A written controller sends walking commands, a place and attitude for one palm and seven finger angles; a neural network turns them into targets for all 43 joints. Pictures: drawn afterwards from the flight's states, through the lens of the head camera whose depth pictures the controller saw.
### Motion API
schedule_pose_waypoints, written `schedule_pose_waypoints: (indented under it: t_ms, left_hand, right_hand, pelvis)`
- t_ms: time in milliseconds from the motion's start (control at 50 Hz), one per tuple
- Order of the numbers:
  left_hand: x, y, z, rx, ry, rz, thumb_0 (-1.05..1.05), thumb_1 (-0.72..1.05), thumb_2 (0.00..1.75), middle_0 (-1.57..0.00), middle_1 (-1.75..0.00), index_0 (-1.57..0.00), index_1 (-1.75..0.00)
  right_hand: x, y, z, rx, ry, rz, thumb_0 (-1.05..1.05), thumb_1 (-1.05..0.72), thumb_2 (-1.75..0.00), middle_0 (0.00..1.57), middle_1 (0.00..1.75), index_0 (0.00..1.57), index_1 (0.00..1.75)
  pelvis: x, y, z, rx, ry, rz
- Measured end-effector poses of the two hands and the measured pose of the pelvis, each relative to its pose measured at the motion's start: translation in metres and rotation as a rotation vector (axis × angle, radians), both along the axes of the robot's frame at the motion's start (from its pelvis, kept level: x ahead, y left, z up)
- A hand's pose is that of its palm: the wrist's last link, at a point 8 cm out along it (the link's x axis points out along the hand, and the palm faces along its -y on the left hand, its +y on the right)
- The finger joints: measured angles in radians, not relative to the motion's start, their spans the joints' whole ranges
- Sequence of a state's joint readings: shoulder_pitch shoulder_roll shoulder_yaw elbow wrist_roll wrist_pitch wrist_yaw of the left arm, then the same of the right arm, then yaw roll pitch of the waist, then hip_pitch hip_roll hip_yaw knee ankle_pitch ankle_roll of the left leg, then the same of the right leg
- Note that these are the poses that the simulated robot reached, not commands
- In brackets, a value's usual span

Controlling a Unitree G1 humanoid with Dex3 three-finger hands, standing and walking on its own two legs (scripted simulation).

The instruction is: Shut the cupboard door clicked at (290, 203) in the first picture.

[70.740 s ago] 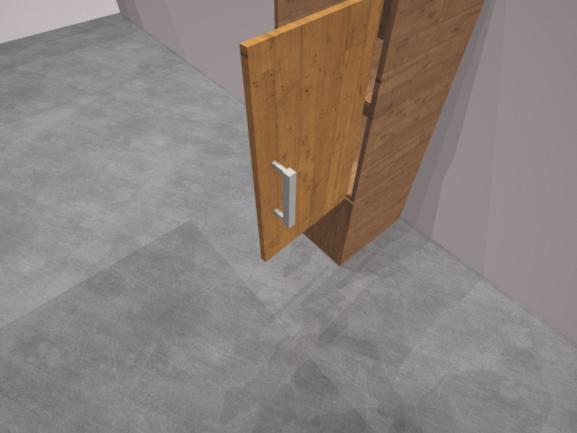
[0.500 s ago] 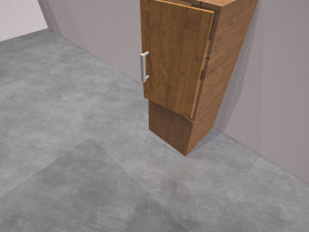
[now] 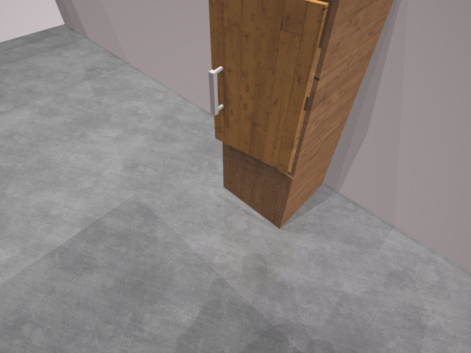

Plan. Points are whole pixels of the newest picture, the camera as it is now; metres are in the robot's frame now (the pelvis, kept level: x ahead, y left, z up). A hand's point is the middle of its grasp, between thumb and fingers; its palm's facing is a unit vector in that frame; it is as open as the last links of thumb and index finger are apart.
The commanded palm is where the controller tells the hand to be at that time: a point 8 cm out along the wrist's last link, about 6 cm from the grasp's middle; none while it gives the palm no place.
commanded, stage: look to check the result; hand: left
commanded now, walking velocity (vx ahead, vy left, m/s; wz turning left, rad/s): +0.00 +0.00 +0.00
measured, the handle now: (217, 91) +0.94 +0.11 -0.09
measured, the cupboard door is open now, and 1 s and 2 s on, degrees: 8 8 8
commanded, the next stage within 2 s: walk to a spot facing it in 0.28 s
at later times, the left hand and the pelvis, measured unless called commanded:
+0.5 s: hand out of the picture +0.02 +0.19 -0.18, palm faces +0.03 -0.98 -0.22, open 7.4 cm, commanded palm none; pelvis +0.02 +0.00 +0.00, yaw +1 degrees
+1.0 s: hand out of the picture +0.05 +0.25 -0.17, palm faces +0.28 -0.92 -0.26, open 7.4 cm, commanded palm none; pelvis +0.01 +0.01 +0.00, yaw +16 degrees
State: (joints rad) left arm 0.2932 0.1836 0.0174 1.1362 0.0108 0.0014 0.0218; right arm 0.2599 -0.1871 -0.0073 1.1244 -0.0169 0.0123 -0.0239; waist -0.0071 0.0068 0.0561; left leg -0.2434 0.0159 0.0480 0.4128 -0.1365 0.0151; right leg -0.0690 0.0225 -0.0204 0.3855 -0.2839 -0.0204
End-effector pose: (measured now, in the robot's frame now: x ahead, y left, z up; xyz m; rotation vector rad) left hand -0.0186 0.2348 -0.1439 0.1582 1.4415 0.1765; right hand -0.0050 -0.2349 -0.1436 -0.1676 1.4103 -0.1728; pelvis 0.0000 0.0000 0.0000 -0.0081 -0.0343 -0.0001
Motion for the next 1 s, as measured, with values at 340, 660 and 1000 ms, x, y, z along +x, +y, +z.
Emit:
schedule_pose_waypoints:
  t_ms: [340,660,1000]
  left_hand:
    - [0.025,-0.001,0.0,-0.002,-0.035,-0.006,0.01,0.9,0.89,-0.2,-0.3,-0.2,-0.3]
    - [0.031,0.008,-0.015,0.009,-0.085,0.09,0.01,0.9,0.89,-0.2,-0.3,-0.2,-0.3]
    - [0.05,0.055,0.01,0.086,-0.232,0.206,0.01,0.91,0.9,-0.19,-0.3,-0.2,-0.3]
  right_hand:
    - [0.046,-0.008,0.004,-0.017,-0.071,0.036,0.01,-0.91,-0.89,0.2,0.3,0.2,0.3]
    - [0.057,0.002,-0.009,-0.013,-0.013,0.092,0.01,-0.91,-0.89,0.2,0.3,0.2,0.3]
    - [0.116,0.015,0.01,-0.033,-0.068,0.297,0.01,-0.91,-0.89,0.21,0.3,0.2,0.3]
  pelvis:
    - [0.013,-0.001,0.001,0.004,0.003,0.002]
    - [0.018,0.006,-0.014,-0.017,0.0,0.103]
    - [0.012,0.013,-0.003,-0.041,0.073,0.287]
